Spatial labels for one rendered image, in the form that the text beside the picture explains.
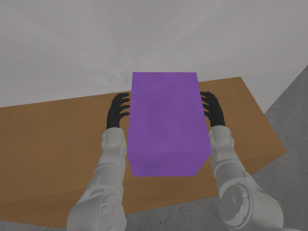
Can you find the robot right upper arm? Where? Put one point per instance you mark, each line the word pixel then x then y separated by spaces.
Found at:
pixel 245 209

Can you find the robot right hand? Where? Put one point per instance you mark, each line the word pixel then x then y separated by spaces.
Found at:
pixel 214 113

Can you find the left robot forearm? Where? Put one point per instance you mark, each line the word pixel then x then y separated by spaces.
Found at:
pixel 109 173

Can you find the carton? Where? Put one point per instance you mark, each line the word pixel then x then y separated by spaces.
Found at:
pixel 167 130

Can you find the pedestal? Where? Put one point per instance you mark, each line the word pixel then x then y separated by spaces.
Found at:
pixel 49 152

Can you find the right robot forearm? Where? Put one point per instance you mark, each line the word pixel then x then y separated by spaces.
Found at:
pixel 226 165

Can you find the robot left upper arm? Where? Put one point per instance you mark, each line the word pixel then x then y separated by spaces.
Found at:
pixel 101 213

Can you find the robot left hand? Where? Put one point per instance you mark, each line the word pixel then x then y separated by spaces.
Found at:
pixel 114 115

